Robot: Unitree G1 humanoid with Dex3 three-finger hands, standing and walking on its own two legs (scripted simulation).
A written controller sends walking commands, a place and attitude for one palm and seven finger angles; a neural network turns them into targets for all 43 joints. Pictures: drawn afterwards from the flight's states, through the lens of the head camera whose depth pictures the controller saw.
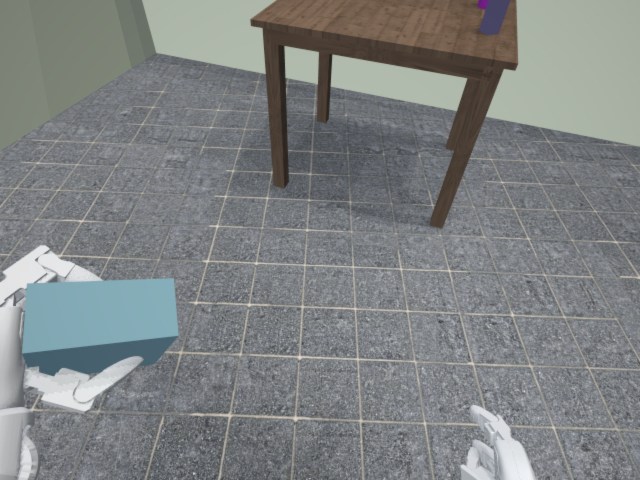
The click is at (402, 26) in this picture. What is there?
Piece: table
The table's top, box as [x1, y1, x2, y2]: [250, 0, 517, 70]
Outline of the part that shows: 250,19 251,25 454,60 514,70 517,64 515,0 510,0 499,33 493,35 485,35 478,30 485,9 479,8 476,5 478,0 276,0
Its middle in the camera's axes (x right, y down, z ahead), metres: +0.30 -0.91 +1.52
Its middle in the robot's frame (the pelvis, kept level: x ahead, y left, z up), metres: +1.76 -0.20 -0.02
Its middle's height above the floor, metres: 0.75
